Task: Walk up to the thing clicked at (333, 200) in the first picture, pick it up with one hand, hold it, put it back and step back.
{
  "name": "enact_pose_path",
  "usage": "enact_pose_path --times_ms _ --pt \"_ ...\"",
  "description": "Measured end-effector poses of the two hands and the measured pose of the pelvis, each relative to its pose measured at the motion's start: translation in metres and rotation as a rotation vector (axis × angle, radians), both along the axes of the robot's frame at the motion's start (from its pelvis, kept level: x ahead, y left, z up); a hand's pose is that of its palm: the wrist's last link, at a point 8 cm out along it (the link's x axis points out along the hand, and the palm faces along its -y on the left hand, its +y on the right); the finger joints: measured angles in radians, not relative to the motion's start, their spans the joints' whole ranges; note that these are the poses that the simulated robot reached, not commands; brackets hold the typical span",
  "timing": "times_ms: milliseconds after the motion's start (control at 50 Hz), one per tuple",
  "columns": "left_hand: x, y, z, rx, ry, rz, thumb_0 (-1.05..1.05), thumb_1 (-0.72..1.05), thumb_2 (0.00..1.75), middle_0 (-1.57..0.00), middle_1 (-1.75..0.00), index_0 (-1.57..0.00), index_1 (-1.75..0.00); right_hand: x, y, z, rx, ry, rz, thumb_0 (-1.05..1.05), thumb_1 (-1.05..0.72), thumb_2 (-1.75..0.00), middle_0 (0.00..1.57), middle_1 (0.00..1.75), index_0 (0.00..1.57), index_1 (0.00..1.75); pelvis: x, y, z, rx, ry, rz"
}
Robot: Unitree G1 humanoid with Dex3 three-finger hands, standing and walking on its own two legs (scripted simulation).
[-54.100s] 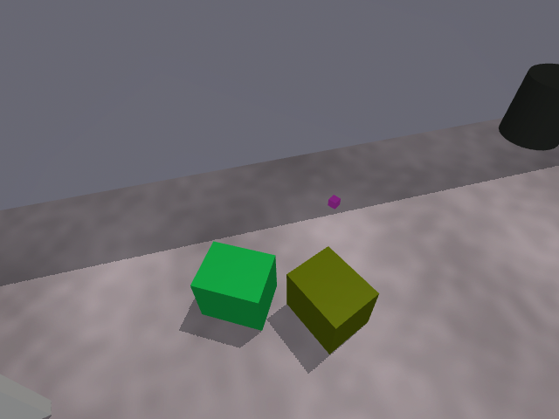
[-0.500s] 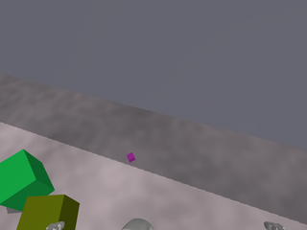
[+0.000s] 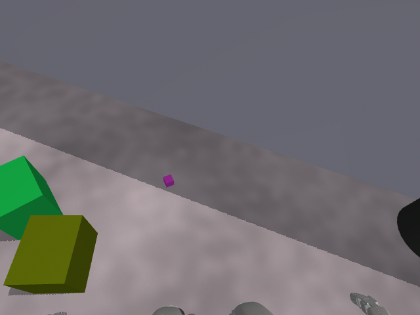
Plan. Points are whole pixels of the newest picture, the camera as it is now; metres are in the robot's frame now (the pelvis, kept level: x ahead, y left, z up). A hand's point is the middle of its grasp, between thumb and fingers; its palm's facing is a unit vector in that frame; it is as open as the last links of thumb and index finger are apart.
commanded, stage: step back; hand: left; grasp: from above
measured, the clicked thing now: (168, 180) +0.79 +0.21 -0.75
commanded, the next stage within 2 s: none
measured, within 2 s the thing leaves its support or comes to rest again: neither
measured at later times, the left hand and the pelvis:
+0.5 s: hand out of the picture -0.05 +0.22 -0.13, palm faces +0.03 -0.90 -0.44, open 7.4 cm; pelvis -0.17 -0.05 -0.01, yaw +3 degrees
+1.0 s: hand out of the picture -0.28 +0.17 -0.16, palm faces +0.02 -0.92 -0.40, open 7.3 cm; pelvis -0.32 -0.10 -0.02, yaw -1 degrees
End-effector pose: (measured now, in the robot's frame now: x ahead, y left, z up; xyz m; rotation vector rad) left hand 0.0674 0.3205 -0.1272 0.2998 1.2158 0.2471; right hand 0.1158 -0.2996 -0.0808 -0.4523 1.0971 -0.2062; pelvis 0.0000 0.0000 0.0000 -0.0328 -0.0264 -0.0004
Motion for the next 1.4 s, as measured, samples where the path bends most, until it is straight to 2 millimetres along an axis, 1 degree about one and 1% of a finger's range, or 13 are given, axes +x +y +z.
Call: enact_pose_path --times_ms 160,240,320,440,560,660,800,900,980,1040,1160,1240,1400 --pt "-0.064 -0.021 -0.002 0.039 0.058 -0.061 0.0 0.91 0.9 -0.2 -0.3 -0.2 -0.3 -0.045 -0.029 -0.021 0.034 -0.096 -0.013 0.0 -0.9 -0.9 0.21 0.3 0.2 0.3 -0.066 -0.021 -0.017 0.031 -0.014 -0.062" --pt "-0.101 -0.042 0.011 0.046 0.036 -0.058 0.0 0.91 0.89 -0.2 -0.3 -0.2 -0.3 -0.086 -0.051 -0.038 0.058 -0.078 -0.057 0.0 -0.9 -0.9 0.21 0.3 0.2 0.3 -0.098 -0.034 -0.019 0.002 -0.037 -0.034" --pt "-0.131 -0.053 0.032 0.061 0.024 -0.04 0.0 0.91 0.89 -0.2 -0.3 -0.21 -0.3 -0.135 -0.059 -0.036 0.08 -0.001 -0.087 0.0 -0.9 -0.9 0.21 0.3 0.2 0.3 -0.117 -0.043 -0.004 0.083 -0.024 -0.048" --pt "-0.134 -0.056 0.042 0.092 -0.065 -0.052 0.01 0.9 0.89 -0.2 -0.3 -0.21 -0.3 -0.209 -0.069 -0.04 0.054 0.12 -0.083 0.0 -0.9 -0.9 0.21 0.3 0.2 0.3 -0.152 -0.049 -0.002 0.069 0.012 0.008" --pt "-0.138 -0.055 0.021 0.065 -0.192 -0.053 0.0 0.91 0.89 -0.2 -0.3 -0.21 -0.3 -0.259 -0.061 -0.045 0.015 0.189 -0.035 0.0 -0.9 -0.9 0.2 0.3 0.2 0.3 -0.199 -0.051 -0.018 0.054 0.0 0.084" --pt "-0.174 -0.072 0.009 -0.01 -0.15 -0.035 0.0 0.91 0.89 -0.2 -0.3 -0.2 -0.3 -0.28 -0.057 -0.029 0.014 0.144 -0.013 0.0 -0.9 -0.9 0.21 0.3 0.2 0.3 -0.231 -0.054 -0.01 0.034 -0.018 0.084" --pt "-0.246 -0.086 0.003 -0.024 -0.091 -0.014 0.0 0.91 0.89 -0.2 -0.3 -0.21 -0.3 -0.275 -0.08 -0.009 -0.019 0.005 0.028 0.0 -0.9 -0.9 0.21 0.3 0.2 0.3 -0.274 -0.073 -0.007 0.016 0.006 0.04" --pt "-0.302 -0.099 -0.005 0.024 -0.03 -0.029 0.0 0.91 0.89 -0.2 -0.3 -0.21 -0.3 -0.278 -0.106 -0.02 0.003 -0.097 0.037 0.0 -0.9 -0.9 0.21 0.3 0.2 0.3 -0.306 -0.093 -0.022 0.016 -0.012 -0.01" --pt "-0.35 -0.111 0.005 0.038 0.012 -0.012 0.0 0.91 0.89 -0.2 -0.3 -0.21 -0.3 -0.304 -0.116 -0.03 0.042 -0.079 -0.006 0.0 -0.9 -0.9 0.2 0.3 0.2 0.3 -0.321 -0.102 -0.018 0.007 -0.028 -0.008" --pt "-0.371 -0.111 0.014 0.054 0.03 0.013 0.01 0.91 0.89 -0.2 -0.3 -0.21 -0.3 -0.329 -0.117 -0.035 0.073 -0.033 -0.025 0.0 -0.9 -0.9 0.2 0.3 0.2 0.3 -0.326 -0.102 -0.013 0.034 -0.023 -0.004" --pt "-0.385 -0.093 0.02 0.077 -0.016 0.041 0.01 0.9 0.89 -0.2 -0.3 -0.21 -0.3 -0.374 -0.106 -0.051 0.081 0.104 -0.011 0.0 -0.91 -0.9 0.2 0.3 0.2 0.3 -0.338 -0.092 -0.014 0.021 -0.007 0.051" --pt "-0.385 -0.078 0.015 0.074 -0.008 0.046 0.01 0.91 0.89 -0.2 -0.3 -0.21 -0.3 -0.392 -0.086 -0.048 0.099 0.129 -0.019 0.0 -0.91 -0.9 0.2 0.3 0.2 0.3 -0.343 -0.084 -0.012 0.073 -0.022 0.039" --pt "-0.355 -0.079 0.023 0.055 -0.032 -0.001 0.01 0.91 0.89 -0.2 -0.3 -0.21 -0.3 -0.404 -0.085 -0.035 0.11 0.115 -0.051 0.0 -0.9 -0.9 0.21 0.3 0.2 0.3 -0.34 -0.086 -0.002 0.039 -0.011 0.043"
